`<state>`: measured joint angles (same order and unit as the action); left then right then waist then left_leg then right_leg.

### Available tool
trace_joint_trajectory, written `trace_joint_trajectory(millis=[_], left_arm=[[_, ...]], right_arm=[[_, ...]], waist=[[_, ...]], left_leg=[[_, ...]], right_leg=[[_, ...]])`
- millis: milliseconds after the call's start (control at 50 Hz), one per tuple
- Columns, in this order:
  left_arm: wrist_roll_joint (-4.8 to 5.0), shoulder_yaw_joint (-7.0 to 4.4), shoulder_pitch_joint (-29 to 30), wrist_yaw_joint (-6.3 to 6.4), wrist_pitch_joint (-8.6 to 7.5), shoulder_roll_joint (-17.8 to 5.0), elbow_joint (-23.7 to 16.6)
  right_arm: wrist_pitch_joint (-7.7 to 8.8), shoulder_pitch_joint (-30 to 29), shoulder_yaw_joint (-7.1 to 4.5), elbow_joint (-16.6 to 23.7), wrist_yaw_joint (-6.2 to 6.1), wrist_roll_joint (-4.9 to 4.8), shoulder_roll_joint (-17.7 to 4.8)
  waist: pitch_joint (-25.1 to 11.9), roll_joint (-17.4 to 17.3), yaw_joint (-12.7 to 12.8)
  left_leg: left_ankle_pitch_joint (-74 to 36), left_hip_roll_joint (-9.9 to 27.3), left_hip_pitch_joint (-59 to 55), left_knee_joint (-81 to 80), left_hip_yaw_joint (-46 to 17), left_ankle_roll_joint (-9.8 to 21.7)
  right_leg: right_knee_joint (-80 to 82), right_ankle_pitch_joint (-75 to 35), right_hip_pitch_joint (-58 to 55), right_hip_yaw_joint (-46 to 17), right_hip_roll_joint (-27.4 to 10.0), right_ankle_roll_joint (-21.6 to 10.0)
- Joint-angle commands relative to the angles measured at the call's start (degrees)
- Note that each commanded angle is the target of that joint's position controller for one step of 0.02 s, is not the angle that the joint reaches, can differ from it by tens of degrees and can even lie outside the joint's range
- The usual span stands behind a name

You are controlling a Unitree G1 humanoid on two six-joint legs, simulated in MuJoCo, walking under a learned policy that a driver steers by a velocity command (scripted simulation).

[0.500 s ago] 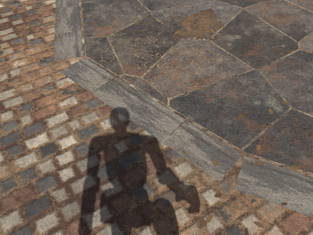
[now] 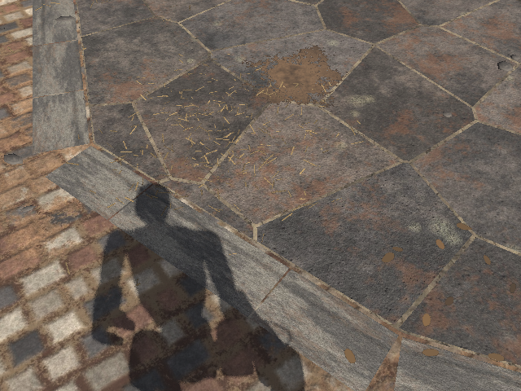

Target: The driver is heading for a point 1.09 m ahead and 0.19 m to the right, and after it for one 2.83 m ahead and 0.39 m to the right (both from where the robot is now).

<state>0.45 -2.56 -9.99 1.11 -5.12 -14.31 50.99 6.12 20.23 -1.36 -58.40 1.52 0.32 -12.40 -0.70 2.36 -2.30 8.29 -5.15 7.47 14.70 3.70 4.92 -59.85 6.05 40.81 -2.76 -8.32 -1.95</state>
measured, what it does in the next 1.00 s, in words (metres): walks ahead: right foot, then left foot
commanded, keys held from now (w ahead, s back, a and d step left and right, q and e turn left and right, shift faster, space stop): w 1.00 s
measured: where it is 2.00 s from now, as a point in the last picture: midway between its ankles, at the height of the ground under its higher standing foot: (281, 218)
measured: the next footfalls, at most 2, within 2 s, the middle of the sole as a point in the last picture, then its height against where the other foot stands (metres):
right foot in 0.28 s outside the picture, level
left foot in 0.84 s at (229, 349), level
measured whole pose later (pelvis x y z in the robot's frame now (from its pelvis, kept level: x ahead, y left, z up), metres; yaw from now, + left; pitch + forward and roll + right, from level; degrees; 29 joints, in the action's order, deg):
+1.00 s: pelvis +0.56 +0.00 -0.01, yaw +1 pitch +1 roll +0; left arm 1.3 -3.4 -14.9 0.5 -5.4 -15.0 54.6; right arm 5.7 12.4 -3.1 -53.5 2.1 0.2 -13.5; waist 1.2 2.0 -0.6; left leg 8.3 -2.1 17.3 24.0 3.7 3.9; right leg -66.9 17.8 27.9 -1.8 -4.7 -3.1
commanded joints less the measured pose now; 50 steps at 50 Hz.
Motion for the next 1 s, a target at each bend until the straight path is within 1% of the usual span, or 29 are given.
trace_joint_trajectory(millis=[20, 120, 180, 220, 240, 260, 280, 300, 320, 340, 360, 380, 420, 460, 500, 540, 620, 720, 780, 800, 820, 840, 860, 880, 900, 920, 940, 980, 1000], left_arm=[[-0.24, -0.46, 0.9, -0.17, -0.39, -2.0, -2.9], [0.58, 0.13, 10.8, -1.53, -0.84, -1.5, -5.7], [0.82, 0.21, 13.9, -2.74, -1.38, -2.1, -7.5], [0.83, -0.24, 11.8, -3.26, -1.85, -3.5, -7.6], [0.79, -0.98, 7.7, -3.27, -2.04, -4.9, -6.7], [0.76, -2.44, -1.6, -3.02, -2.13, -7.4, -3.8], [0.18, -3.92, -13.4, -2.50, -2.12, -12.2, -1.2], [-0.35, -5.04, -18.9, -2.66, -1.65, -17.0, 0.4], [-0.26, -3.43, -18.4, -2.69, -1.68, -11.2, 0.2], [-0.02, -2.48, -12.7, -2.53, -1.78, -8.5, -0.8], [-0.07, -1.79, -7.0, -2.53, -1.69, -6.8, -2.2], [-0.38, -1.27, -3.9, -2.84, -1.68, -5.1, -2.6], [-0.86, -0.73, -3.0, -3.29, -1.87, -3.2, -1.7], [-0.71, -1.09, -5.0, -3.06, -2.12, -4.6, -0.3], [-0.76, -1.52, -6.9, -2.39, -2.02, -6.1, 0.7], [-0.59, -1.53, -8.7, -1.71, -1.54, -6.3, 1.4], [-0.03, -1.61, -11.7, -1.00, -1.10, -7.2, 2.7], [0.49, -2.05, -15.5, -0.63, -0.09, -7.7, 5.2], [0.66, -2.63, -14.1, -0.32, 0.67, -8.8, 5.4], [0.63, -2.74, -12.8, -0.29, 0.93, -9.2, 5.1], [0.40, -2.38, -11.8, -0.30, 1.27, -8.3, 4.8], [-0.34, -1.49, -11.9, -0.32, 1.32, -6.5, 3.6], [-0.46, 0.61, -18.7, -1.03, 0.11, 0.7, 3.3], [0.37, 0.04, -17.1, -1.27, -1.46, -2.2, 4.1], [1.96, -1.20, -11.8, -1.46, -2.29, -6.7, 2.3], [2.04, -1.29, -8.1, -1.09, -2.46, -7.2, 1.2], [1.17, -1.66, -6.3, -0.60, -2.13, -6.7, 1.0], [0.69, -1.90, -8.6, -0.25, -0.45, -4.4, 1.5], [0.66, -1.85, -9.4, -0.20, 0.16, -3.3, 1.8]], right_arm=[[0.60, -1.5, -1.34, 3.4, -1.24, -0.32, -8.2], [-0.23, 4.1, -1.71, 1.7, -1.70, -1.28, -9.7], [-1.16, 5.8, -2.03, 0.8, -1.92, -1.36, -9.9], [-1.75, 4.9, -2.42, 0.8, -2.04, -1.39, -10.7], [-2.03, 3.5, -2.50, 1.2, -2.04, -1.30, -11.1], [-2.33, 2.6, -2.09, 1.6, -1.98, -0.92, -10.0], [-2.20, 2.3, -1.04, 3.2, -1.92, -0.04, -8.0], [-0.76, 9.4, 1.22, 3.5, -1.17, -0.23, -0.1], [0.85, 7.5, 0.16, 2.7, -0.93, -1.52, -5.1], [1.72, 1.6, -1.03, 4.7, -0.79, -2.86, -9.4], [1.84, -2.0, -1.16, 5.7, -1.16, -2.76, -9.6], [1.47, -3.8, -1.49, 6.0, -1.54, -1.86, -8.9], [-0.24, -1.5, -1.66, 5.6, -1.73, -1.38, -6.3], [-1.29, -1.4, -1.67, 5.7, -1.90, -1.23, -5.0], [-1.62, -5.6, -1.93, 7.3, -2.05, -0.79, -5.4], [-1.54, -10.1, -1.99, 8.8, -1.95, -0.58, -5.1], [-1.07, -18.2, -1.64, 10.8, -1.32, -0.91, -4.2], [-0.50, -25.0, -1.36, 13.5, 0.09, -1.52, -4.6], [0.10, -23.0, -1.94, 13.7, 0.86, -1.56, -6.3], [0.24, -19.0, -2.67, 12.7, 0.81, -1.49, -7.6], [0.24, -10.3, -4.04, 9.9, 0.53, -1.38, -9.7], [0.19, 0.7, -5.45, 7.2, 0.03, -0.90, -13.7], [-0.21, 6.9, -6.62, 5.7, -0.02, -0.36, -18.7], [-0.15, 6.4, -5.06, 5.9, 0.13, -0.63, -14.0], [0.06, 1.3, -4.19, 6.6, 0.11, -0.96, -11.3], [0.09, -4.3, -3.52, 8.0, 0.14, -0.91, -9.5], [0.15, -7.9, -3.01, 8.5, 0.40, -0.42, -7.7], [0.44, -9.2, -2.41, 7.8, 0.73, 0.27, -5.5], [0.55, -8.2, -2.51, 7.1, 0.61, 0.17, -5.9]], waist=[[4.0, -4.3, 1.7], [5.3, -4.8, -1.9], [6.1, -5.1, -2.1], [4.7, -6.2, -0.1], [2.3, -6.9, 2.5], [-3.1, -6.4, 6.8], [-12.2, -1.7, 10.9], [-20.2, 14.1, 8.0], [-21.2, 10.7, 9.2], [-12.3, 7.7, 8.0], [-7.9, 2.6, 6.1], [-4.3, 0.0, 4.5], [-2.4, 1.8, 1.6], [-0.7, 1.4, 0.7], [1.0, 0.4, 1.2], [2.0, 0.4, 2.3], [3.7, 0.9, 4.7], [6.2, 1.2, 6.3], [4.5, 2.2, 4.0], [1.9, 2.9, 1.5], [-3.0, 2.3, -2.6], [-11.0, -2.1, -6.4], [-18.9, -16.6, -3.9], [-20.9, -15.5, -4.7], [-12.6, -12.5, -3.6], [-7.5, -8.0, -1.7], [-3.8, -5.3, 0.1], [-2.2, -7.7, 3.0], [-1.6, -7.8, 3.4]], left_leg=[[-7.2, 15.8, 4.3, -9.4, -10.5, 8.6], [-6.0, 16.6, -2.9, -7.8, -8.9, 7.1], [-7.2, 19.2, -8.9, -4.5, -9.7, 6.5], [-13.3, 20.2, -10.8, -0.8, -9.9, 5.5], [-22.7, 19.3, -10.5, 3.9, -8.8, 4.7], [-30.8, 16.1, -8.2, 14.5, -6.3, 3.3], [-21.8, 12.5, 3.0, 32.3, -3.2, 1.1], [11.3, 1.7, 27.5, 53.9, -2.1, -3.0], [22.8, 2.9, 34.2, 62.0, -11.1, -1.9], [18.6, 6.2, 38.1, 63.5, -10.6, -0.8], [13.0, 9.5, 35.9, 61.2, -8.8, -0.7], [9.5, 11.3, 33.5, 57.5, -8.1, -1.0], [6.1, 13.2, 27.6, 52.8, -8.0, -1.4], [4.3, 13.5, 28.0, 49.9, -7.1, -2.2], [-0.2, 13.9, 32.1, 44.6, -7.0, -3.2], [-5.7, 13.8, 34.5, 37.8, -6.7, -3.8], [-14.1, 11.7, 32.1, 24.7, -4.7, -3.9], [-11.1, 10.5, 33.2, 17.5, -4.5, -2.5], [-5.1, 8.9, 27.5, 15.1, -3.3, -0.3], [-3.8, 7.0, 20.9, 14.5, -1.6, 0.6], [-4.1, 4.9, 9.3, 13.8, 0.0, 2.0], [-4.9, 12.0, -8.4, 15.3, -8.1, 5.2], [5.8, 25.9, -29.8, 10.0, -35.1, 14.4], [9.5, 27.2, -30.4, 2.9, -45.9, 14.0], [9.1, 25.5, -23.2, 2.3, -37.5, 10.9], [4.1, 23.6, -14.0, 1.1, -29.6, 9.1], [-0.2, 21.4, -5.9, -0.8, -24.0, 8.2], [-3.2, 18.0, 1.9, -4.2, -17.7, 7.2], [-4.8, 17.4, 3.5, -5.4, -15.8, 7.7]], right_leg=[[10.6, -9.3, 0.4, 0.1, -0.7, 0.9], [24.4, -12.0, -1.6, 2.3, 2.3, 1.3], [28.4, -6.9, -1.0, 2.1, 3.0, -0.2], [30.4, -2.4, -5.8, 3.1, 4.4, -1.8], [31.4, -1.1, -12.4, 4.7, 6.2, -2.9], [32.1, -1.4, -24.4, 5.9, 8.1, -4.6], [30.7, -2.7, -42.9, -3.9, -0.6, -8.5], [36.5, 7.2, -64.4, -31.3, -14.0, -17.9], [42.2, 10.7, -64.5, -39.6, -14.5, -17.2], [42.6, 7.7, -56.8, -30.3, -12.7, -14.0], [43.9, 1.5, -47.9, -22.3, -10.5, -12.5], [46.0, -2.8, -40.4, -17.0, -8.1, -11.6], [49.4, -5.3, -33.5, -11.0, -4.9, -10.7], [51.3, -9.4, -31.2, -7.6, -4.3, -11.5], [52.5, -11.4, -31.9, -5.9, -4.4, -11.9], [53.1, -11.3, -33.3, -4.3, -4.0, -11.2], [54.0, -8.4, -34.5, -1.0, -2.6, -9.5], [51.2, -7.7, -42.6, -1.2, -5.8, -9.0], [46.4, -15.7, -45.6, -1.2, -7.2, -7.7], [41.8, -24.9, -45.2, -0.3, -6.4, -6.9], [31.9, -31.8, -42.8, 1.9, -3.4, -5.5], [15.5, -22.7, -32.1, 4.5, 0.0, -3.5], [-7.3, 7.7, -7.9, 5.2, 10.6, 0.9], [-15.5, 26.2, -1.1, -4.1, 10.8, -0.2], [-18.0, 22.7, 3.5, -4.1, 7.4, -1.4], [-15.7, 16.9, 2.2, -2.1, 4.0, -1.8], [-12.2, 12.8, -0.4, -1.3, 1.9, -1.6], [-7.6, 8.8, -6.9, -1.5, -0.3, -1.5], [-6.3, 8.0, -7.6, -1.0, -0.4, -1.2]])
